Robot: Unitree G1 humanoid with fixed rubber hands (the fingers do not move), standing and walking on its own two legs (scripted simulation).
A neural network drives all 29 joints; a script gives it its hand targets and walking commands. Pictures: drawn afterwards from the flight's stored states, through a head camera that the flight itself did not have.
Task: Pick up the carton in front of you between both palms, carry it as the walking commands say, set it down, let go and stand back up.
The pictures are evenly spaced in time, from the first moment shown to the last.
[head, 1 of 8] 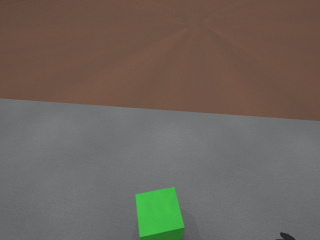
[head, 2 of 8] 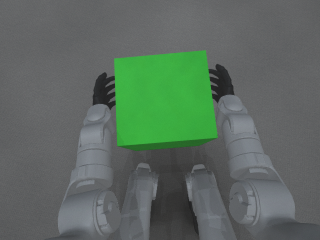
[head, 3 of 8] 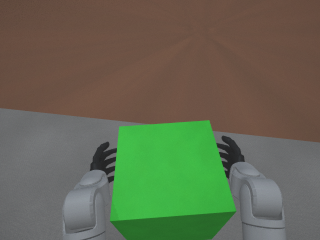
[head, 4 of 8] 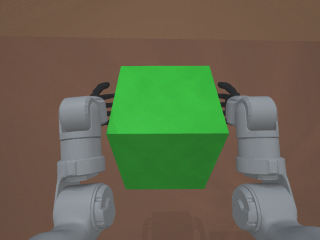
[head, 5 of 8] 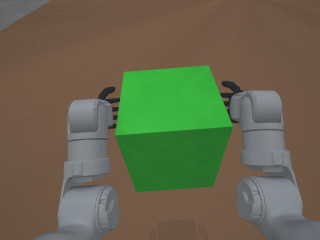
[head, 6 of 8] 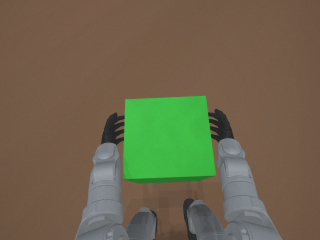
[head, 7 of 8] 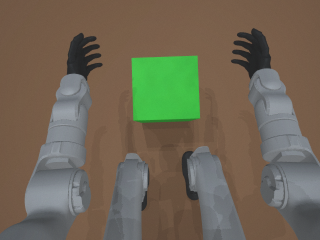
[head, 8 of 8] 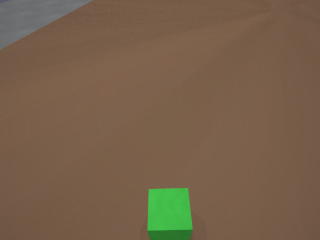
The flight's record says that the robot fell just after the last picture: no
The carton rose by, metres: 1.22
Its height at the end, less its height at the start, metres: +0.48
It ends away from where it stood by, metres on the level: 5.02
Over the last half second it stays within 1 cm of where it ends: yes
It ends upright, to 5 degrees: yes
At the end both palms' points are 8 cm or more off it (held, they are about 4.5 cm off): yes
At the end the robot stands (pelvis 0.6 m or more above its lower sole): yes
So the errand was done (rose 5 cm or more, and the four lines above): yes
